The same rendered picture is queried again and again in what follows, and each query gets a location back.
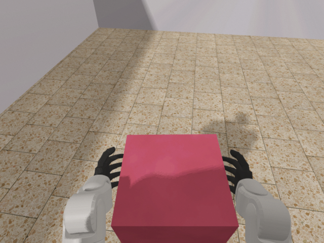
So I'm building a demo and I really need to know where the robot left hand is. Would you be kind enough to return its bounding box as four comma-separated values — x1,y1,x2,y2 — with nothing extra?
94,147,124,188

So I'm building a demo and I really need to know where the left robot forearm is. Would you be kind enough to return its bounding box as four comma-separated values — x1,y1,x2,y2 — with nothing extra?
62,175,113,243

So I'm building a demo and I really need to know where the right robot forearm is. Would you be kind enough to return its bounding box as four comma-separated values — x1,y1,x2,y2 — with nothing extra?
235,178,292,243

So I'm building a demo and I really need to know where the carton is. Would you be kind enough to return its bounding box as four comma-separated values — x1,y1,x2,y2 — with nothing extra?
111,134,239,243

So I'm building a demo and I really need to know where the robot right hand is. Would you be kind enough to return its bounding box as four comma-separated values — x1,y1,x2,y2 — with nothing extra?
222,150,253,194

